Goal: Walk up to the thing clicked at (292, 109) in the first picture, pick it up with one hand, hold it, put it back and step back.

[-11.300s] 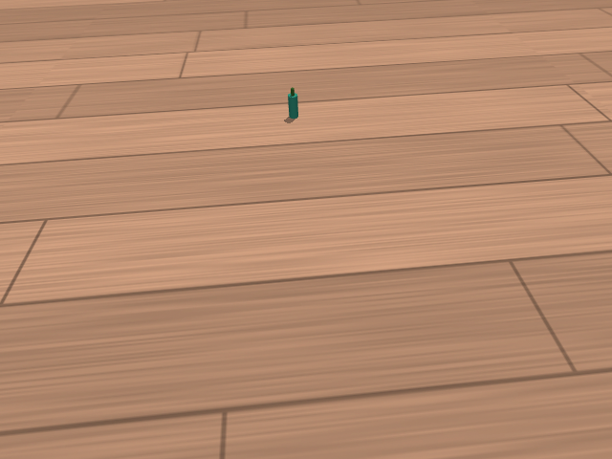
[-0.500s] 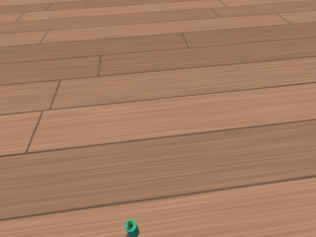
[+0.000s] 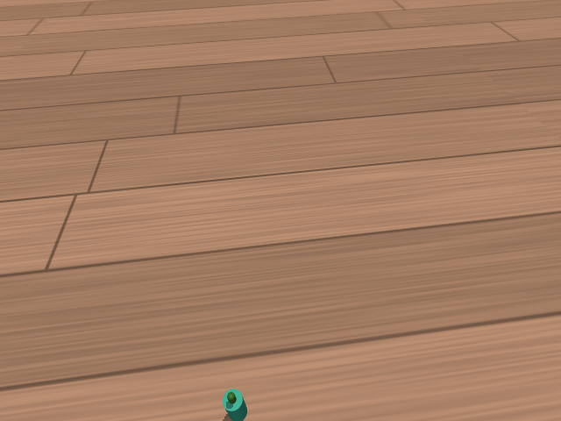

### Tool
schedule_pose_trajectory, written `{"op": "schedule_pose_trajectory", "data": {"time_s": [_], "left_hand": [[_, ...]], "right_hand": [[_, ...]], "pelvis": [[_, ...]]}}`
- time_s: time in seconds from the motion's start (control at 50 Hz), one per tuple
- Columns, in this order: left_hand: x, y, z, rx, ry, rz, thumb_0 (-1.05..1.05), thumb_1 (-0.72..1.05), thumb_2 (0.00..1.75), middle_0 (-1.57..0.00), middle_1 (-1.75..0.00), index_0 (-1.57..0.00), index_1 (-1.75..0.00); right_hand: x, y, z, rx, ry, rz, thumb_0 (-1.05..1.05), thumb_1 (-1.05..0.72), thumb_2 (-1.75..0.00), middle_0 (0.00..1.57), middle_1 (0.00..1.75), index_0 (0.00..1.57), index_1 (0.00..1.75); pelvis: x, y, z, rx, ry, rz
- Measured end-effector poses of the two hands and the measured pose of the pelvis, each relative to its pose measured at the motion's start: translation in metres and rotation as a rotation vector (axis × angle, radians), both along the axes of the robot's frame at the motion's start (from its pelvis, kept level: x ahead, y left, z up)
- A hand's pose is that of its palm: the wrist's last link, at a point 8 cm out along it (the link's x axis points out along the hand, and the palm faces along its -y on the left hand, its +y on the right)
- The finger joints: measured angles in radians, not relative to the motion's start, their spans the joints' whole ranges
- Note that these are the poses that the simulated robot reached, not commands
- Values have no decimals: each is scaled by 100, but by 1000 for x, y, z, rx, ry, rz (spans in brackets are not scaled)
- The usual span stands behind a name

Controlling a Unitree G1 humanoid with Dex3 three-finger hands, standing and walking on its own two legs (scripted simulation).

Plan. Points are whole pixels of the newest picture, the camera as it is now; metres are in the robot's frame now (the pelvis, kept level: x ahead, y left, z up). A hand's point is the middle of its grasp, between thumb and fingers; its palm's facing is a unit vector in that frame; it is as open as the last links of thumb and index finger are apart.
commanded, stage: stand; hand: left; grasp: from the side
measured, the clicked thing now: (234, 404) +0.33 +0.17 -0.69
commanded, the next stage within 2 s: go down in 0.14 s
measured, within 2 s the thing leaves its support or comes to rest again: neither
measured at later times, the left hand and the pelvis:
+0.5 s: hand out of the picture +0.16 +0.26 -0.17, palm faces +0.04 -0.94 -0.32, open 11.4 cm; pelvis -0.01 +0.00 -0.02, yaw -1 degrees
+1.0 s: hand out of the picture +0.15 +0.28 -0.21, palm faces +0.06 -0.95 -0.31, open 17.1 cm; pelvis +0.00 +0.01 -0.09, yaw -1 degrees
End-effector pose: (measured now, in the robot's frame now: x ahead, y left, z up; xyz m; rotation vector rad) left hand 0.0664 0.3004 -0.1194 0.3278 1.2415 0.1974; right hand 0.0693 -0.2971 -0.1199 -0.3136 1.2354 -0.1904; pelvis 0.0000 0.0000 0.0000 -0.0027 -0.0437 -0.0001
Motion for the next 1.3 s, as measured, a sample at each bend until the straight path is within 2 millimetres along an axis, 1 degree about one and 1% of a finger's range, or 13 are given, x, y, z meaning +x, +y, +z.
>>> {"op": "schedule_pose_trajectory", "data": {"time_s": [0.28, 0.36, 0.46, 0.5, 0.54, 0.6, 0.66, 0.76, 0.86, 0.96, 1.06, 1.18, 1.3], "left_hand": [[0, 1, -1, -3, -17, 7, 0, 90, 89, -20, -29, -20, -29], [30, -3, -3, -15, -125, 43, 1, 80, 79, -15, -22, -14, -22], [73, 0, -12, -27, -181, 12, 1, 56, 56, -8, -14, -7, -14], [83, 3, -14, -25, -195, 8, 1, 45, 48, -6, -13, -5, -13], [88, 5, -16, -21, -197, 7, 0, 34, 40, -5, -12, -4, -12], [88, 10, -21, -21, -175, 14, 0, 18, 32, -4, -11, -3, -11], [83, 15, -30, -25, -157, 22, 0, 2, 26, -3, -11, -3, -11], [76, 20, -44, -37, -171, 18, 0, -21, 19, -4, -11, -3, -11], [74, 22, -51, -41, -199, 13, 0, -36, 14, -5, -11, -4, -12], [73, 24, -55, -42, -206, 17, 0, -44, 11, -6, -10, -5, -11], [74, 28, -58, -43, -219, 19, -1, -49, 9, -6, -9, -5, -9], [70, 34, -69, -65, -235, 18, -1, -50, 7, -6, -8, -6, -8], [65, 39, -84, -89, -287, 3, -1, -49, 7, -6, -7, -5, -7]], "right_hand": [[3, 2, 2, -3, -28, -4, 0, -91, -90, 21, 30, 20, 30], [10, 13, 1, 6, -124, 9, 0, -94, -91, 21, 30, 20, 30], [10, 29, -6, 30, -175, -9, 0, -95, -91, 21, 30, 20, 30], [8, 34, -9, 40, -187, -19, 0, -95, -91, 21, 30, 20, 30], [7, 38, -12, 48, -198, -27, 0, -93, -91, 21, 30, 20, 30], [10, 42, -18, 57, -217, -29, 1, -91, -90, 21, 30, 20, 30], [18, 44, -24, 57, -250, -25, 1, -89, -90, 21, 30, 20, 30], [38, 45, -32, 35, -312, -1, 1, -86, -89, 21, 30, 20, 30], [62, 48, -37, 14, -365, 30, 1, -85, -88, 21, 30, 20, 30], [81, 53, -38, 5, -418, 62, 1, -84, -88, 21, 30, 20, 30], [91, 57, -41, 6, -453, 86, 1, -85, -88, 21, 30, 20, 30], [91, 59, -53, 9, -465, 107, 1, -86, -89, 21, 30, 20, 30], [85, 57, -76, 10, -453, 127, 1, -89, -89, 21, 30, 20, 30]], "pelvis": [[-1, 1, -1, -1, 14, 1], [-9, 2, -7, -3, 56, 8], [-14, 1, -19, -4, 128, -3], [-14, 1, -24, -4, 148, -10], [-12, 2, -28, -6, 162, -14], [-10, 5, -35, -9, 187, -16], [-8, 7, -45, -11, 217, -18], [-6, 10, -62, -15, 262, -16], [-3, 11, -75, -22, 292, -13], [-1, 11, -84, -31, 314, -9], [0, 10, -92, -37, 338, -5], [-4, 9, -106, -41, 374, -5], [-14, 9, -128, -42, 413, -8]]}}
